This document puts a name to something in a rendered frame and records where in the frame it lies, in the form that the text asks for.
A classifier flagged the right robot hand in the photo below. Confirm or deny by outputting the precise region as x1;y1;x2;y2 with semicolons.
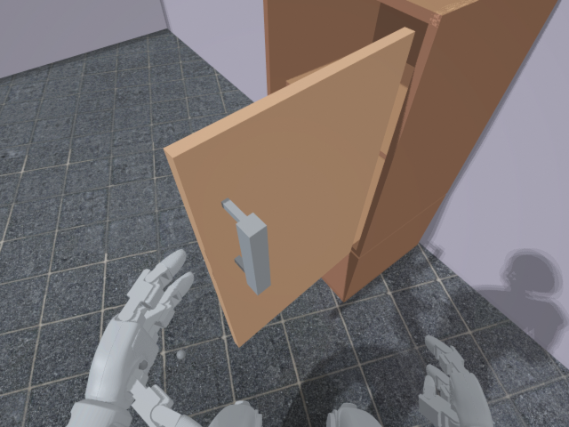
419;335;493;427

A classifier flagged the robot left forearm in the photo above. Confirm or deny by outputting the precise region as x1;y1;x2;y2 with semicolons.
66;399;132;427

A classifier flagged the robot left thigh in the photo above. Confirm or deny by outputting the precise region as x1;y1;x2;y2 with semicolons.
209;405;262;427

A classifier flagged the handle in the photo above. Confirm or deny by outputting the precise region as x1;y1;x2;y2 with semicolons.
221;198;271;295

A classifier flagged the cupboard door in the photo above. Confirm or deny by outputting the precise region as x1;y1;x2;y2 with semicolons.
164;27;415;348

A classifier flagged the robot thigh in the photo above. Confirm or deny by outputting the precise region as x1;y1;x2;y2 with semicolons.
326;407;382;427
209;405;262;427

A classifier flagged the robot right thigh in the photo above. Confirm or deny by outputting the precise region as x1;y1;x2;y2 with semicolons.
326;407;382;427

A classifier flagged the left robot hand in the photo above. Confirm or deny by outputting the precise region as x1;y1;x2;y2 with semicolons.
85;249;202;427

